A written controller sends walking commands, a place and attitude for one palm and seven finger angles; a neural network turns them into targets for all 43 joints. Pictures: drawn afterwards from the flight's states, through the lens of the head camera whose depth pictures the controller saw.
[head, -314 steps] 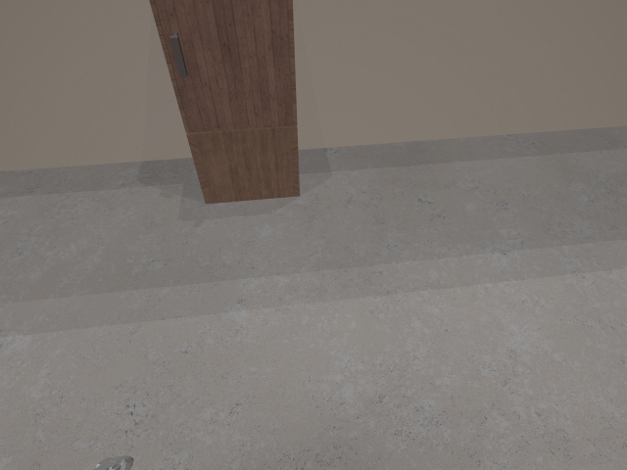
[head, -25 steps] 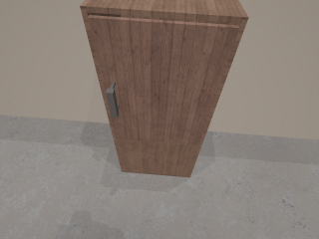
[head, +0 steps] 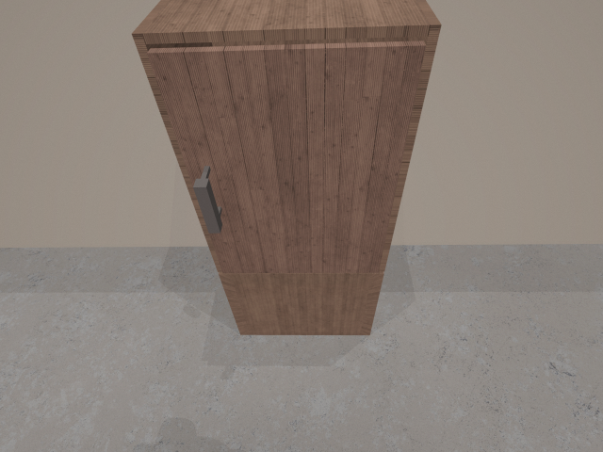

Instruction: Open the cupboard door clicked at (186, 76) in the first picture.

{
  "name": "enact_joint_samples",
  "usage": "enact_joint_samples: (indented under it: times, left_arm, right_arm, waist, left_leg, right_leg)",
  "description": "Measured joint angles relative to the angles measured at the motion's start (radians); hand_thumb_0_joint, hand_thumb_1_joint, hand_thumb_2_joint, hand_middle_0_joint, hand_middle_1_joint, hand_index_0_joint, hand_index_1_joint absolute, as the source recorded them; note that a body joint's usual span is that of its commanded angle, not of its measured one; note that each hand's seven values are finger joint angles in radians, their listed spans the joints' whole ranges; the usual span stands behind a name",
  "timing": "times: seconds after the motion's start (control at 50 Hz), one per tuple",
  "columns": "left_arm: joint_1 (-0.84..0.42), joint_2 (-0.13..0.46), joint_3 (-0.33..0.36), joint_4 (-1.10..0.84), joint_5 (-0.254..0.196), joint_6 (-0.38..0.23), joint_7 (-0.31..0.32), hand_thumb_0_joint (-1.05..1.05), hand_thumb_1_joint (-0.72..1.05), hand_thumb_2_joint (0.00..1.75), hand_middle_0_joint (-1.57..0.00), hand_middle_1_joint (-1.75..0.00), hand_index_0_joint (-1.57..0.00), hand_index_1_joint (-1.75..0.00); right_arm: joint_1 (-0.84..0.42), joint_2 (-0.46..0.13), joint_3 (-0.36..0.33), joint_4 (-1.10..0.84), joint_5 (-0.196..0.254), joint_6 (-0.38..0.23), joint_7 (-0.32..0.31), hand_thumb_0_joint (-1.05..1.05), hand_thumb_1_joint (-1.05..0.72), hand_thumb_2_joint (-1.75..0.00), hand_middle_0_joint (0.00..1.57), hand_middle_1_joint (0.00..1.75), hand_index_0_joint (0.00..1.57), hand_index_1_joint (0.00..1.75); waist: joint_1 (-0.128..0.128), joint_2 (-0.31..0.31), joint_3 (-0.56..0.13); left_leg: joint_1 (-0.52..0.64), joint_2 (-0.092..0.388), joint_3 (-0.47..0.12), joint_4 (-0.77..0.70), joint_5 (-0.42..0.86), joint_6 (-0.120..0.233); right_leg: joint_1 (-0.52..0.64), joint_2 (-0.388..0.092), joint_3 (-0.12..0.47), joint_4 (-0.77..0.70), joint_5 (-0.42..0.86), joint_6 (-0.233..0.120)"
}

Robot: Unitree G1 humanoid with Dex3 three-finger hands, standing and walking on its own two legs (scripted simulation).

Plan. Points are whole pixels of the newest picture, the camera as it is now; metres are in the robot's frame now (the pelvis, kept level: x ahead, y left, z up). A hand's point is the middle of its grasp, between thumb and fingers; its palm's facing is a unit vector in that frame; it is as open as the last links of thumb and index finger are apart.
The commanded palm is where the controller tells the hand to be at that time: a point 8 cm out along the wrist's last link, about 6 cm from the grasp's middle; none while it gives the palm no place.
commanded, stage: look again from close up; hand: left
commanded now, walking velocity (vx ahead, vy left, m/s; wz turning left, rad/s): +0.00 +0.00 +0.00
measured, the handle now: (211, 199) +0.58 +0.22 -0.04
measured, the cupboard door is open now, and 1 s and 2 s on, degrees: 0 0 0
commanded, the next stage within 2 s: raise the hand with hooked fingers in 0.26 s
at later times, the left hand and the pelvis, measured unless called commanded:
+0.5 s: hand out of the picture +0.14 +0.17 -0.09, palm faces +0.27 -0.94 -0.21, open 7.3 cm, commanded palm +0.11 +0.21 -0.07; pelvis +0.01 -0.03 +0.00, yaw +1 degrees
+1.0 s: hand (172, 421) +0.17 +0.19 -0.04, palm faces +0.03 -1.00 -0.07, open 9.9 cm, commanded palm +0.15 +0.25 -0.05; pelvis -0.04 -0.02 -0.10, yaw +1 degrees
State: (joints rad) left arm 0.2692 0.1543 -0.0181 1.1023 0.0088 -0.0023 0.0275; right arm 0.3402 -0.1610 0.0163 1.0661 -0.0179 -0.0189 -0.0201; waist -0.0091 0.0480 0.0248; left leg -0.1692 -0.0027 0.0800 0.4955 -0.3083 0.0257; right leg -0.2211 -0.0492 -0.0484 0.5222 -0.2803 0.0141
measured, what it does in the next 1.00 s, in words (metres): lowers itself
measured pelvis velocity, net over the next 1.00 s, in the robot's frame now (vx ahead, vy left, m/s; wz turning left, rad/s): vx -0.04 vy -0.02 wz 0.02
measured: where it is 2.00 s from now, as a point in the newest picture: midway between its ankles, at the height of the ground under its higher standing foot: outside the picture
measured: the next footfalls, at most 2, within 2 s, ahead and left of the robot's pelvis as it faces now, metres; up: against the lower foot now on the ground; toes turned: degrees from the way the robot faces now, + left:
none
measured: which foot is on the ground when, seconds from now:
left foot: down 0.00-1.00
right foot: down 0.00-1.00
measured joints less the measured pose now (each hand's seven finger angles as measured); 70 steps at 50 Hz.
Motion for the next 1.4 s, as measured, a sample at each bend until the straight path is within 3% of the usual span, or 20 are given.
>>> enact_joint_samples:
  times: [0.38,0.4,0.42,0.48,0.52,0.56,0.6,0.66,0.72,0.78,0.88,0.94,1.0,1.08,1.12,1.16,1.2,1.28,1.34,1.4]
  left_arm:
    - [0.009,-0.021,0.005,0.025,0.001,-0.015,0.009,0.01,0.92,0.89,-0.20,-0.30,-0.20,-0.30]
    - [0.058,-0.013,0.013,-0.122,-0.037,0.045,0.018,0.02,0.93,0.89,-0.20,-0.30,-0.20,-0.30]
    - [0.116,0.001,0.027,-0.296,-0.065,0.061,0.028,0.03,0.94,0.89,-0.20,-0.30,-0.20,-0.30]
    - [0.181,0.023,0.042,-0.647,-0.130,-0.012,0.077,0.04,0.94,0.88,-0.21,-0.31,-0.21,-0.32]
    - [0.151,0.020,0.060,-0.791,-0.158,-0.065,0.067,0.04,0.91,0.88,-0.20,-0.32,-0.20,-0.33]
    - [0.082,0.018,0.091,-0.849,-0.170,-0.164,0.026,0.04,0.87,0.86,-0.20,-0.34,-0.20,-0.35]
    - [0.011,0.019,0.130,-0.854,-0.194,-0.291,-0.048,0.03,0.83,0.85,-0.20,-0.36,-0.20,-0.37]
    - [-0.032,0.018,0.181,-0.839,-0.243,-0.476,-0.219,0.02,0.76,0.82,-0.21,-0.40,-0.21,-0.41]
    - [0.008,0.018,0.206,-0.813,-0.261,-0.571,-0.376,0.01,0.69,0.80,-0.21,-0.44,-0.21,-0.45]
    - [0.088,0.023,0.216,-0.821,-0.271,-0.538,-0.436,0.01,0.62,0.77,-0.22,-0.48,-0.22,-0.49]
    - [0.169,0.025,0.251,-0.934,-0.289,-0.527,-0.370,0.02,0.49,0.72,-0.23,-0.56,-0.23,-0.56]
    - [0.136,0.045,0.257,-1.026,-0.296,-0.560,-0.353,0.02,0.42,0.69,-0.23,-0.60,-0.23,-0.61]
    - [0.045,0.079,0.244,-1.061,-0.302,-0.543,-0.393,0.02,0.35,0.66,-0.24,-0.65,-0.24,-0.65]
    - [-0.054,0.121,0.244,-1.007,-0.318,-0.390,-0.456,0.01,0.26,0.62,-0.24,-0.71,-0.24,-0.71]
    - [-0.057,0.126,0.257,-0.989,-0.328,-0.300,-0.451,0.01,0.21,0.60,-0.25,-0.74,-0.25,-0.74]
    - [-0.032,0.120,0.275,-0.992,-0.337,-0.251,-0.418,0.01,0.17,0.58,-0.25,-0.77,-0.25,-0.77]
    - [0.006,0.110,0.292,-1.015,-0.336,-0.254,-0.368,0.01,0.12,0.56,-0.26,-0.80,-0.26,-0.80]
    - [0.039,0.106,0.311,-1.035,-0.316,-0.351,-0.297,0.01,0.03,0.52,-0.26,-0.86,-0.26,-0.86]
    - [0.013,0.119,0.309,-1.007,-0.305,-0.407,-0.307,0.01,-0.04,0.49,-0.27,-0.90,-0.27,-0.91]
    - [-0.026,0.133,0.295,-0.974,-0.302,-0.398,-0.354,0.00,-0.11,0.46,-0.27,-0.95,-0.27,-0.95]
  right_arm:
    - [-0.045,0.004,-0.005,0.039,0.005,-0.005,-0.006,0.01,-0.91,-0.90,0.19,0.30,0.20,0.30]
    - [-0.036,0.000,0.000,0.001,0.019,-0.013,-0.009,0.01,-0.91,-0.90,0.19,0.30,0.20,0.30]
    - [-0.019,-0.006,0.003,-0.038,0.027,-0.051,-0.028,0.01,-0.92,-0.90,0.20,0.30,0.20,0.30]
    - [-0.003,-0.044,-0.016,-0.115,0.054,-0.168,-0.064,0.02,-0.92,-0.90,0.20,0.30,0.21,0.30]
    - [-0.026,-0.080,-0.031,-0.174,0.056,-0.214,-0.073,0.02,-0.92,-0.90,0.20,0.30,0.20,0.30]
    - [-0.066,-0.108,-0.048,-0.241,0.047,-0.245,-0.069,0.02,-0.92,-0.90,0.20,0.30,0.20,0.30]
    - [-0.113,-0.120,-0.064,-0.309,0.035,-0.266,-0.054,0.02,-0.92,-0.90,0.20,0.30,0.20,0.30]
    - [-0.173,-0.122,-0.086,-0.408,0.028,-0.279,-0.015,0.01,-0.92,-0.90,0.19,0.30,0.20,0.30]
    - [-0.213,-0.135,-0.099,-0.497,0.029,-0.274,0.013,0.01,-0.91,-0.90,0.19,0.30,0.20,0.30]
    - [-0.227,-0.141,-0.109,-0.566,0.029,-0.248,0.016,0.01,-0.91,-0.90,0.19,0.30,0.20,0.30]
    - [-0.216,-0.115,-0.090,-0.591,0.020,-0.233,-0.007,0.01,-0.91,-0.90,0.19,0.30,0.20,0.30]
    - [-0.205,-0.087,-0.049,-0.557,0.014,-0.232,-0.017,0.01,-0.91,-0.90,0.19,0.30,0.20,0.30]
    - [-0.192,-0.056,-0.003,-0.517,0.020,-0.226,-0.023,0.01,-0.91,-0.90,0.20,0.30,0.20,0.30]
    - [-0.153,-0.016,0.033,-0.493,0.041,-0.197,-0.028,0.01,-0.91,-0.90,0.20,0.30,0.21,0.30]
    - [-0.122,-0.008,0.036,-0.497,0.047,-0.184,-0.029,0.02,-0.91,-0.90,0.20,0.30,0.21,0.30]
    - [-0.089,-0.009,0.029,-0.504,0.047,-0.180,-0.030,0.02,-0.90,-0.90,0.20,0.30,0.21,0.30]
    - [-0.057,-0.019,0.015,-0.509,0.043,-0.184,-0.030,0.02,-0.90,-0.90,0.20,0.30,0.21,0.30]
    - [-0.023,-0.061,-0.006,-0.508,0.033,-0.200,-0.028,0.02,-0.90,-0.90,0.20,0.30,0.21,0.30]
    - [-0.030,-0.099,-0.011,-0.506,0.033,-0.208,-0.030,0.02,-0.91,-0.90,0.20,0.30,0.21,0.30]
    - [-0.054,-0.122,-0.014,-0.510,0.041,-0.211,-0.039,0.02,-0.91,-0.90,0.20,0.30,0.21,0.30]
  waist:
    - [0.011,-0.018,0.008]
    - [0.012,-0.023,0.011]
    - [0.018,-0.031,0.011]
    - [0.020,-0.024,-0.021]
    - [0.005,-0.010,-0.045]
    - [-0.011,-0.006,-0.076]
    - [-0.014,-0.024,-0.112]
    - [-0.001,-0.077,-0.142]
    - [0.010,-0.107,-0.157]
    - [0.024,-0.116,-0.163]
    - [0.057,-0.097,-0.149]
    - [0.066,-0.073,-0.141]
    - [0.058,-0.044,-0.137]
    - [0.022,-0.023,-0.138]
    - [0.001,-0.019,-0.139]
    - [-0.012,-0.020,-0.141]
    - [-0.016,-0.025,-0.149]
    - [-0.011,-0.035,-0.161]
    - [-0.007,-0.038,-0.161]
    - [-0.005,-0.041,-0.154]
  left_leg:
    - [0.013,0.032,-0.009,-0.030,0.011,-0.039]
    - [0.003,0.038,-0.010,-0.016,0.002,-0.041]
    - [0.001,0.039,-0.008,-0.013,-0.002,-0.042]
    - [-0.025,0.038,-0.026,0.013,-0.010,-0.046]
    - [-0.068,0.033,-0.043,0.051,-0.019,-0.044]
    - [-0.142,0.029,-0.053,0.111,-0.036,-0.044]
    - [-0.241,0.029,-0.049,0.189,-0.060,-0.047]
    - [-0.377,0.029,-0.056,0.316,-0.111,-0.063]
    - [-0.494,0.029,-0.075,0.447,-0.168,-0.074]
    - [-0.583,0.030,-0.084,0.554,-0.213,-0.073]
    - [-0.691,0.036,-0.123,0.689,-0.261,-0.065]
    - [-0.745,0.039,-0.148,0.747,-0.274,-0.062]
    - [-0.784,0.039,-0.159,0.781,-0.276,-0.056]
    - [-0.793,0.039,-0.139,0.768,-0.261,-0.042]
    - [-0.775,0.037,-0.121,0.738,-0.247,-0.032]
    - [-0.751,0.036,-0.103,0.703,-0.234,-0.023]
    - [-0.731,0.034,-0.090,0.675,-0.224,-0.016]
    - [-0.727,0.023,-0.086,0.664,-0.218,-0.006]
    - [-0.748,0.015,-0.094,0.687,-0.224,0.000]
    - [-0.758,0.012,-0.098,0.703,-0.230,0.003]
  right_leg:
    - [0.006,0.033,-0.012,-0.014,-0.008,-0.034]
    - [-0.001,0.038,-0.014,-0.007,-0.009,-0.036]
    - [-0.008,0.038,-0.012,0.004,-0.014,-0.039]
    - [-0.023,0.034,-0.029,0.024,-0.029,-0.043]
    - [-0.053,0.027,-0.045,0.052,-0.040,-0.042]
    - [-0.123,0.019,-0.054,0.110,-0.059,-0.043]
    - [-0.229,0.014,-0.047,0.198,-0.088,-0.047]
    - [-0.382,0.019,-0.023,0.337,-0.133,-0.058]
    - [-0.503,0.029,-0.010,0.461,-0.178,-0.063]
    - [-0.586,0.028,-0.013,0.556,-0.217,-0.064]
    - [-0.662,0.031,-0.049,0.644,-0.249,-0.061]
    - [-0.694,0.033,-0.073,0.672,-0.252,-0.060]
    - [-0.722,0.034,-0.082,0.685,-0.245,-0.054]
    - [-0.734,0.034,-0.063,0.665,-0.219,-0.039]
    - [-0.723,0.033,-0.046,0.638,-0.202,-0.030]
    - [-0.705,0.033,-0.029,0.607,-0.185,-0.022]
    - [-0.689,0.032,-0.017,0.581,-0.172,-0.015]
    - [-0.682,0.022,-0.013,0.568,-0.168,-0.008]
    - [-0.695,0.014,-0.020,0.586,-0.177,-0.005]
    - [-0.700,0.011,-0.023,0.596,-0.181,-0.001]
